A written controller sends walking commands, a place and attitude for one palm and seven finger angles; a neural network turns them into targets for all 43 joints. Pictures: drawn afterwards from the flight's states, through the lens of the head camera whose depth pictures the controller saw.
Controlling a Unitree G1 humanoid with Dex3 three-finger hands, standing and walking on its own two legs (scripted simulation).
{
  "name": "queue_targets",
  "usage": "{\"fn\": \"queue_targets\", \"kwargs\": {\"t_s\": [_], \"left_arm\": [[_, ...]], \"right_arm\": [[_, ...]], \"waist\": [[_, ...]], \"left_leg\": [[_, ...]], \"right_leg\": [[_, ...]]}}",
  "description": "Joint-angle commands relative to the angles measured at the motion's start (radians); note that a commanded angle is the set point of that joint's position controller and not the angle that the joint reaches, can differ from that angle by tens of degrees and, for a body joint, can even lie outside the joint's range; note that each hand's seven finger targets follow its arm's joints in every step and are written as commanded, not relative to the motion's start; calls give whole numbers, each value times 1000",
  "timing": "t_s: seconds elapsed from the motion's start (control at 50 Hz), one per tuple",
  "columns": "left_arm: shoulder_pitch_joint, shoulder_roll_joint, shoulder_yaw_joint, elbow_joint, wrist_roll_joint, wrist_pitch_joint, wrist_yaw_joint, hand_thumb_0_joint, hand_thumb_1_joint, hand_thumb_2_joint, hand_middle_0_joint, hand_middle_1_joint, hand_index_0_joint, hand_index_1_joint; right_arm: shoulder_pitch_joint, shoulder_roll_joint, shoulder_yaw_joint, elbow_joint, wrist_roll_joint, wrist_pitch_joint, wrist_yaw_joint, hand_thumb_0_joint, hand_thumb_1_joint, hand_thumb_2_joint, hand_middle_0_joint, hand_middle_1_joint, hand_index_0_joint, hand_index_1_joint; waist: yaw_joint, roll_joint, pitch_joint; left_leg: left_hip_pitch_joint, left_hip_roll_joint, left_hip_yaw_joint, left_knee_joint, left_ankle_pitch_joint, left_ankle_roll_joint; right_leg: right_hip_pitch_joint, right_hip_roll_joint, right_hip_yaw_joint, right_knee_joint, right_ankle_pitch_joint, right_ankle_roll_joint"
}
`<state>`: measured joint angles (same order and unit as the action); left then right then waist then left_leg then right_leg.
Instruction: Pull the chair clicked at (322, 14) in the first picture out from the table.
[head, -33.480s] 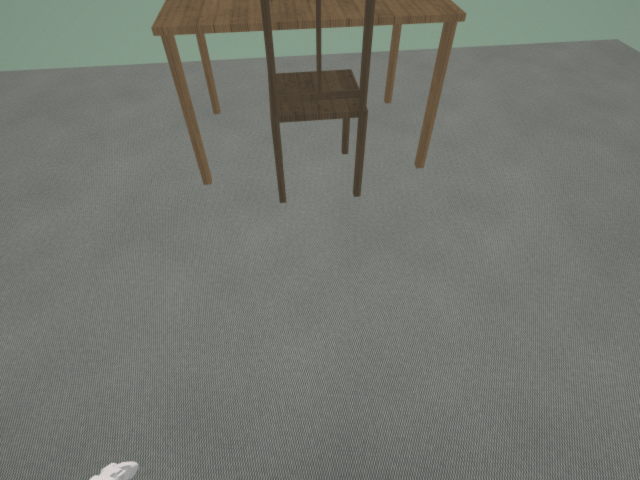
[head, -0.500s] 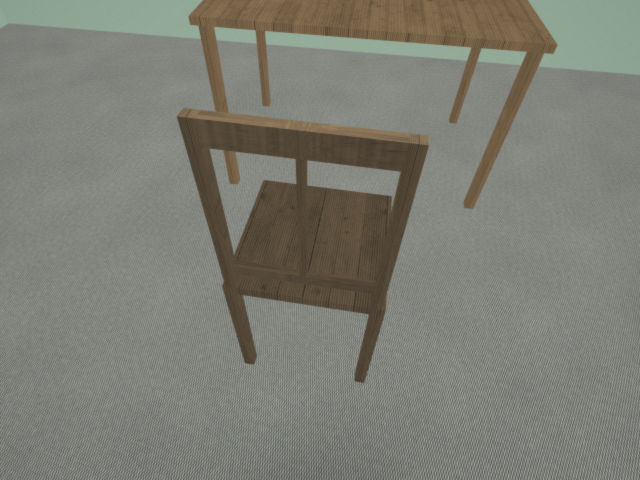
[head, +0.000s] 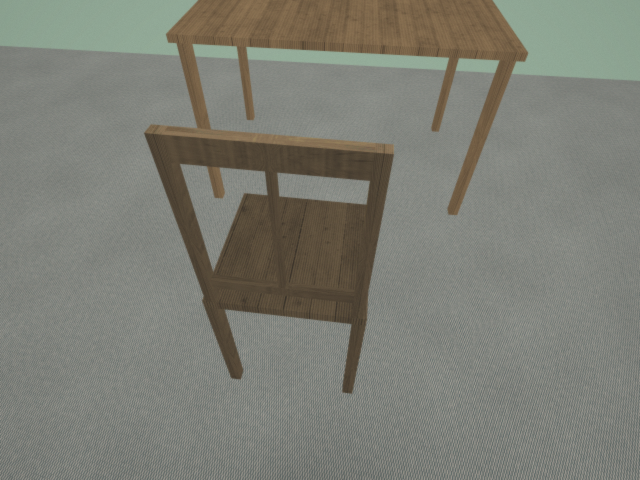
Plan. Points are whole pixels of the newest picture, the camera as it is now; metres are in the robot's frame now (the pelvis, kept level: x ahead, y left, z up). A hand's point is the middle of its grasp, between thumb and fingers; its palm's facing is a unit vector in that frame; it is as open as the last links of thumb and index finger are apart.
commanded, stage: let the arm hang, fingers relaxed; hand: left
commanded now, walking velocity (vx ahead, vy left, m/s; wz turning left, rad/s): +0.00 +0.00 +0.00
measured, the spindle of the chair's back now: (277, 235) +0.55 +0.11 -0.07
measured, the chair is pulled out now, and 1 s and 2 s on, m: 0.68 0.68 0.68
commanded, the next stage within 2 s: look to check the result in 0.06 s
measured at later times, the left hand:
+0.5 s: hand out of the picture -0.02 +0.15 -0.18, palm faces +0.06 -0.99 -0.16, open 7.4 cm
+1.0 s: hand out of the picture -0.01 +0.15 -0.17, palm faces +0.05 -0.98 -0.17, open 7.4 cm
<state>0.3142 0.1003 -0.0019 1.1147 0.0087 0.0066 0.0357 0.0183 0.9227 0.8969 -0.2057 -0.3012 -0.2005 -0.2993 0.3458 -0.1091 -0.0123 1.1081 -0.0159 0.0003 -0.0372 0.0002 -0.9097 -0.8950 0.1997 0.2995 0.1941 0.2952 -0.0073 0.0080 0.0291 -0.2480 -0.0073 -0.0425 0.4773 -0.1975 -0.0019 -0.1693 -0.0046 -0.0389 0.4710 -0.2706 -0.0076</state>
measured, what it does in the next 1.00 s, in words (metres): stands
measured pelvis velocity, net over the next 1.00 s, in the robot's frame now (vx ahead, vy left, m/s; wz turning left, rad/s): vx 0.01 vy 0.00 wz -0.01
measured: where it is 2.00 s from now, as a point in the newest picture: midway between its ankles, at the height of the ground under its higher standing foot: outside the picture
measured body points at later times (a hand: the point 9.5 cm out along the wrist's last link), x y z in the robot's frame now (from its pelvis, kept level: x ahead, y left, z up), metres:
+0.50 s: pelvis +0.01 +0.00 +0.00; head +0.02 +0.00 +0.45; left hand -0.02 +0.20 -0.16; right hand -0.02 -0.21 -0.16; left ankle +0.04 +0.12 -0.74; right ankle -0.01 -0.11 -0.74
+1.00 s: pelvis +0.01 +0.00 +0.00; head +0.02 -0.01 +0.45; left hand -0.01 +0.21 -0.16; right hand -0.01 -0.21 -0.16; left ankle +0.04 +0.12 -0.74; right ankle -0.01 -0.11 -0.74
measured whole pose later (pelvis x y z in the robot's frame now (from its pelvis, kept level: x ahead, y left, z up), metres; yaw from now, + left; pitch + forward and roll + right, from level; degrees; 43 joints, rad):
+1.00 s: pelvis +0.01 +0.00 +0.00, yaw -1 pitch -2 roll +0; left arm 0.32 0.11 0.01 1.12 0.01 0.01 0.04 0.00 0.90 0.90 -0.20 -0.30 -0.20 -0.30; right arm 0.32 -0.11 -0.01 1.12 -0.01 0.00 -0.04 0.00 -0.91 -0.90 0.20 0.30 0.19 0.30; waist 0.00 0.01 0.05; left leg -0.22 0.00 -0.03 0.47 -0.21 -0.01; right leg -0.14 0.00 -0.03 0.45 -0.28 -0.01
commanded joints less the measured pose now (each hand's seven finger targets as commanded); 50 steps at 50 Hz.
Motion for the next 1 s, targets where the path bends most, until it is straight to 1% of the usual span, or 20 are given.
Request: {"fn": "queue_targets", "kwargs": {"t_s": [0.0, 0.06, 0.1, 0.18, 0.22, 0.3, 0.36, 0.42, 0.44, 0.48, 0.5, 0.54, 0.56, 0.6, 0.64, 0.7, 0.78, 0.8, 0.88, 0.98], "left_arm": [[102, 103, 20, -18, -5, -15, 9, 0, 900, 900, -200, -300, -200, -300], [96, 99, 22, -19, -5, -16, 9, 0, 900, 900, -200, -300, -200, -300], [99, 96, 21, -16, -5, -16, 9, 0, 900, 900, -200, -300, -200, -300], [102, 93, 21, -13, -5, -16, 9, 0, 900, 900, -200, -300, -200, -300], [100, 96, 20, -14, -5, -14, 9, 0, 900, 900, -200, -300, -200, -300], [103, 98, 22, -13, -4, -13, 8, 0, 900, 900, -200, -300, -200, -300], [105, 95, 23, -13, -5, -14, 8, 0, 900, 900, -200, -300, -200, -300], [106, 92, 21, -13, -5, -14, 8, 0, 900, 900, -200, -300, -200, -300], [104, 92, 23, -13, -5, -14, 8, 0, 900, 900, -200, -300, -200, -300], [110, 89, 23, -11, -5, -16, 9, 0, 900, 900, -200, -300, -200, -300], [107, 92, 22, -12, -4, -14, 9, 0, 900, 900, -200, -300, -200, -300], [106, 88, 23, -10, -4, -14, 8, 0, 900, 900, -200, -300, -200, -300], [106, 88, 23, -11, -4, -13, 8, 0, 900, 900, -200, -300, -200, -300], [107, 92, 25, -12, -4, -14, 9, 0, 900, 900, -200, -300, -200, -300], [107, 90, 26, -10, -5, -14, 9, 0, 900, 900, -200, -300, -200, -300], [107, 91, 24, -12, -4, -13, 9, 0, 900, 900, -200, -300, -200, -300], [103, 93, 25, -14, -4, -13, 9, 0, 900, 900, -200, -300, -200, -300], [100, 96, 24, -17, -3, -13, 9, 0, 900, 900, -200, -300, -200, -300], [103, 95, 24, -16, -4, -15, 9, 0, 900, 900, -200, -300, -200, -300], [99, 96, 25, -20, -4, -13, 9, 0, 900, 900, -200, -300, -200, -300]], "right_arm": [[78, -75, -15, -22, 5, -13, -10, 0, -900, -900, 200, 300, 200, 300], [86, -73, -15, -18, 5, -14, -10, 0, -900, -900, 200, 300, 200, 300], [79, -71, -17, -16, 6, -12, -11, 0, -900, -900, 200, 300, 200, 300], [81, -73, -17, -13, 5, -12, -10, 0, -900, -900, 200, 300, 200, 300], [78, -72, -17, -12, 5, -8, -10, 0, -900, -900, 200, 300, 200, 300], [75, -72, -17, -11, 5, -8, -10, 0, -900, -900, 200, 300, 200, 300], [75, -74, -17, -13, 4, -10, -10, 0, -900, -900, 200, 300, 200, 300], [71, -75, -17, -12, 5, -12, -12, 0, -900, -900, 200, 300, 200, 300], [72, -78, -16, -11, 6, -14, -12, 0, -900, -900, 200, 300, 200, 300], [72, -79, -17, -11, 6, -17, -14, 0, -900, -900, 200, 300, 200, 300], [69, -81, -16, -11, 8, -16, -15, 0, -900, -900, 200, 300, 200, 300], [67, -82, -16, -10, 7, -19, -15, 0, -900, -900, 200, 300, 200, 300], [70, -83, -16, -10, 6, -19, -15, 0, -900, -900, 200, 300, 200, 300], [70, -82, -16, -11, 9, -20, -16, 0, -900, -900, 200, 300, 200, 300], [67, -83, -15, -10, 8, -20, -16, 0, -900, -900, 200, 300, 200, 300], [62, -82, -15, -12, 8, -15, -15, 0, -900, -900, 200, 300, 200, 300], [66, -84, -15, -10, 5, -15, -13, 0, -900, -900, 200, 300, 200, 300], [64, -80, -16, -11, 7, -13, -13, 0, -900, -900, 200, 300, 200, 300], [64, -83, -16, -11, 6, -15, -12, 0, -900, -900, 200, 300, 200, 300], [68, -84, -16, -11, 6, -13, -12, 0, -900, -900, 200, 300, 200, 300]], "waist": [[7, 1, 79], [3, 2, 72], [5, -18, 86], [3, -26, 81], [2, -30, 104], [4, -6, 116], [2, -13, 84], [3, 0, 84], [3, 13, 76], [4, 7, 51], [6, 2, 73], [6, 1, 70], [6, 13, 61], [8, -2, 65], [8, 6, 62], [9, -3, 103], [5, -6, 87], [6, -13, 104], [5, -17, 77], [2, -4, 94]], "left_leg": [[10, 66, -62, -71, 67, 46], [12, 65, -60, -65, 85, 43], [21, 67, -59, -67, 81, 44], [32, 67, -57, -67, 75, 43], [18, 66, -55, -71, 45, 41], [9, 66, -60, -80, 24, 43], [27, 67, -59, -74, 34, 42], [32, 74, -63, -79, 57, 44], [30, 76, -69, -83, 62, 46], [47, 80, -71, -80, 87, 48], [39, 82, -71, -84, 87, 49], [43, 84, -71, -89, 93, 50], [46, 83, -72, -89, 92, 50], [43, 84, -72, -88, 113, 52], [47, 82, -67, -86, 116, 50], [31, 81, -65, -93, 76, 49], [39, 76, -66, -91, 61, 47], [32, 77, -65, -93, 60, 47], [49, 77, -61, -85, 75, 47], [40, 78, -63, -93, 51, 46]], "right_leg": [[-71, -82, 93, -135, 12, -49], [-59, -86, 94, -133, 28, -49], [-73, -82, 92, -142, 19, -50], [-76, -84, 98, -147, 9, -49], [-88, -83, 100, -159, -28, -50], [-93, -79, 95, -159, -49, -50], [-81, -81, 99, -152, -32, -49], [-77, -78, 94, -143, 4, -48], [-66, -77, 91, -136, 15, -46], [-50, -76, 91, -126, 48, -45], [-54, -73, 85, -129, 49, -45], [-52, -74, 84, -124, 58, -42], [-46, -74, 85, -122, 58, -41], [-36, -72, 82, -124, 73, -41], [-34, -76, 84, -123, 77, -39], [-58, -74, 82, -135, 39, -42], [-56, -78, 89, -134, 26, -42], [-64, -74, 86, -139, 23, -42], [-53, -80, 90, -134, 41, -42], [-64, -76, 95, -135, 19, -42]]}}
